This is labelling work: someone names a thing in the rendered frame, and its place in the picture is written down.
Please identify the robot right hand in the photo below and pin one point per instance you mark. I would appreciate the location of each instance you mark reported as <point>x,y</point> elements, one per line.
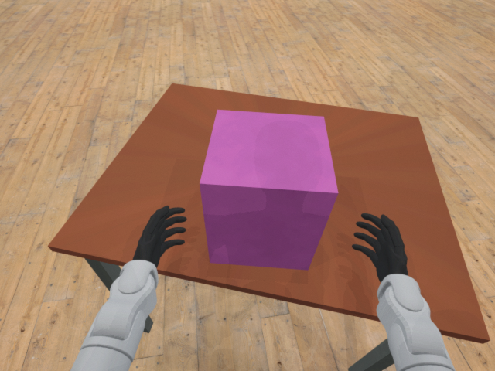
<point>390,257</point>

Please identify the table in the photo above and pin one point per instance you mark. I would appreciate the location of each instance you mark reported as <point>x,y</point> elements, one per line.
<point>382,165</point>

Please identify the carton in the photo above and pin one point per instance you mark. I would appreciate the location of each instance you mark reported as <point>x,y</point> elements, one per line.
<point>268,187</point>

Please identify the right robot forearm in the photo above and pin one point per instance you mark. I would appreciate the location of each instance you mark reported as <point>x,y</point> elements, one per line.
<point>416,344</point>

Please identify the robot left hand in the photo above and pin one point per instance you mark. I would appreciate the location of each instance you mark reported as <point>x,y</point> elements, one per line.
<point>151,245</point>

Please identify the left robot forearm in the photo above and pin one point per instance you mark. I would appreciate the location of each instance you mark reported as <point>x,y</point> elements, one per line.
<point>113,338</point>

